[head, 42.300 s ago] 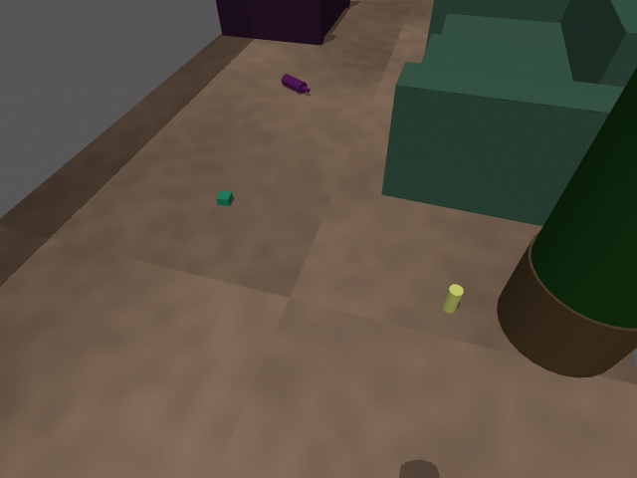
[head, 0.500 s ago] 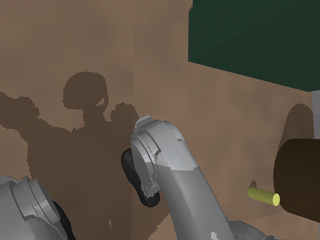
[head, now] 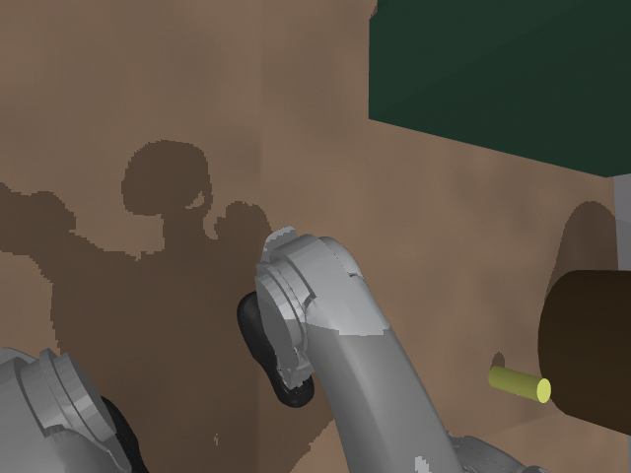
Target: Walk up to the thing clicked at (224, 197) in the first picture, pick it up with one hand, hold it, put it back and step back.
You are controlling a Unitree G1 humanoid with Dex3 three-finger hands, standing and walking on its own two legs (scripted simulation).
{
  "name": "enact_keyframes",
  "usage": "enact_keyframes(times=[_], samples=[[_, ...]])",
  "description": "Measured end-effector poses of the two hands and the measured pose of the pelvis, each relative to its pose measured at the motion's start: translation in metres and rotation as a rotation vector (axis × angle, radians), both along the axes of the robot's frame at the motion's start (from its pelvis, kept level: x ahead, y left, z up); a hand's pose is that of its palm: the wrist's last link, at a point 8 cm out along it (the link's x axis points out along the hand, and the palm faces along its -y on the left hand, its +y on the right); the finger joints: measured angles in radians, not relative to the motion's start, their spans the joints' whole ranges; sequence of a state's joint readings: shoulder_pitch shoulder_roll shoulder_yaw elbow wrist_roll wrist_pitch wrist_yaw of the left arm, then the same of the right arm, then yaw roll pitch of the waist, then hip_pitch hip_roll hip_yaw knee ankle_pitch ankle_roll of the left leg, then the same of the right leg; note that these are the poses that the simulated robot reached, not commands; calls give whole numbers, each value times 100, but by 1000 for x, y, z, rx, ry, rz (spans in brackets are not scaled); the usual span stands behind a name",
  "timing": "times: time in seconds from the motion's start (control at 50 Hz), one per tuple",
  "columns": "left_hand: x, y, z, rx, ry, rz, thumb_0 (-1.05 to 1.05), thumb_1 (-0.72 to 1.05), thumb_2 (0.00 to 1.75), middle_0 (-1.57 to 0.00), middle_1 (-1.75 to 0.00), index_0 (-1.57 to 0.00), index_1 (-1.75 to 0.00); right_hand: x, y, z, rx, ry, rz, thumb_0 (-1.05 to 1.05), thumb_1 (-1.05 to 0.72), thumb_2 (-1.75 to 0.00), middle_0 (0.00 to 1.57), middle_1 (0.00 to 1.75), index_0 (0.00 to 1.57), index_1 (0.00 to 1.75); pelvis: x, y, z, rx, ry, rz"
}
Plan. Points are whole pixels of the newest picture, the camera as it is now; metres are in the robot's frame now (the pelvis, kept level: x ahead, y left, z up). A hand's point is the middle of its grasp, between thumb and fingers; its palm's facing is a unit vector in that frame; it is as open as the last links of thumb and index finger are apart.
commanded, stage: withdraw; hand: left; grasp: from above
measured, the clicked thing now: out of the picture +0.46 +0.33 -0.30
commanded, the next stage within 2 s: home in 0.80 s
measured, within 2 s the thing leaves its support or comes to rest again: neither
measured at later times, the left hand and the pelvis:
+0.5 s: hand out of the picture +0.48 +0.35 -0.15, palm faces -0.02 -0.39 -0.92, open 12.9 cm; pelvis +0.00 +0.00 +0.02, yaw +1 degrees
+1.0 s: hand out of the picture +0.45 +0.31 -0.15, palm faces -0.43 -0.25 -0.87, open 13.7 cm; pelvis -0.01 -0.01 +0.02, yaw +6 degrees
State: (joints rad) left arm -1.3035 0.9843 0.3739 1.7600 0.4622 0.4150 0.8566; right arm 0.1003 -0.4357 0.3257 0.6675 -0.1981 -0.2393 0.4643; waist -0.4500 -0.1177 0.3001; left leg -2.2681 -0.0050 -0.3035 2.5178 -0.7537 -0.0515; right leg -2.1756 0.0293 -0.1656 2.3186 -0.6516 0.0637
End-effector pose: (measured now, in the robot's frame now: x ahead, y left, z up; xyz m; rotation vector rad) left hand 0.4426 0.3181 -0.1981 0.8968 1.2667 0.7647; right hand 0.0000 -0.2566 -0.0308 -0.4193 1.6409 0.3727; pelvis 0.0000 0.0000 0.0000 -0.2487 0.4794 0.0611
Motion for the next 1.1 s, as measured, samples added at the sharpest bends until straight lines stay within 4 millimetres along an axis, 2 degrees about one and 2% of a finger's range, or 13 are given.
enact_keyframes(times=[0.22, 0.3, 0.38, 0.48, 0.56, 0.66, 0.76, 0.86, 1.0, 1.1], samples=[[-1, 5, 0, -13, -1, 4, 0, -16, 74, -35, -74, -35, -73, 6, 0, -2, -1, -14, 6, 0, -89, -89, 20, 30, 20, 30, 0, 1, 0, -1, 3, -1], [6, 12, 10, -10, -36, -17, 0, -18, 75, -33, -77, -34, -75, 7, 0, -1, -1, -17, -3, 0, -89, -89, 20, 30, 20, 30, -1, 1, 3, 2, 20, -4], [19, 25, 38, 35, -90, -92, 0, -22, 77, -30, -80, -32, -78, 12, -1, -2, -4, -40, -28, 0, -89, -89, 20, 30, 20, 30, 0, 0, 8, 11, 50, -6], [30, 31, 95, 73, -122, -236, 0, -28, 82, -26, -84, -27, -82, 26, -6, -6, -4, -112, -82, 0, -90, -90, 20, 30, 20, 30, 3, -1, 18, 24, 102, 3], [27, 27, 136, 101, -50, -377, 0, -32, 84, -23, -86, -24, -84, 39, -11, -14, -2, -198, -131, 0, -91, -90, 20, 30, 20, 30, 5, 0, 23, 41, 115, 13], [15, 12, 159, 75, 39, -513, 0, -34, 86, -21, -88, -22, -87, 49, -13, -23, 1, -295, -167, 0, -91, -90, 20, 30, 20, 30, 0, -1, 28, 71, 96, 26], [7, -9, 158, 33, 108, -681, 0, -40, 90, -16, -95, -17, -93, 48, -13, -27, -2, -326, -158, 0, -90, -90, 20, 30, 20, 30, -8, -6, 33, 99, 76, 41], [7, -18, 141, 8, 134, -827, 0, -45, 95, -12, -99, -13, -97, 37, -15, -32, -39, -314, -148, 1, -90, -89, 20, 30, 20, 30, -11, -9, 29, 114, 62, 46], [10, -6, 110, -3, 67, -943, 0, -44, 95, -13, -96, -14, -95, 23, -15, -39, -108, -246, -149, 1, -90, -89, 20, 30, 20, 30, -7, -7, 15, 106, 76, 41], [2, 11, 110, 38, -2, -1002, 0, -26, 97, -20, -83, -19, -82, 32, -13, -42, -148, -211, -168, 1, -90, -90, 20, 30, 20, 30, -2, -4, 16, 94, 107, 47]])
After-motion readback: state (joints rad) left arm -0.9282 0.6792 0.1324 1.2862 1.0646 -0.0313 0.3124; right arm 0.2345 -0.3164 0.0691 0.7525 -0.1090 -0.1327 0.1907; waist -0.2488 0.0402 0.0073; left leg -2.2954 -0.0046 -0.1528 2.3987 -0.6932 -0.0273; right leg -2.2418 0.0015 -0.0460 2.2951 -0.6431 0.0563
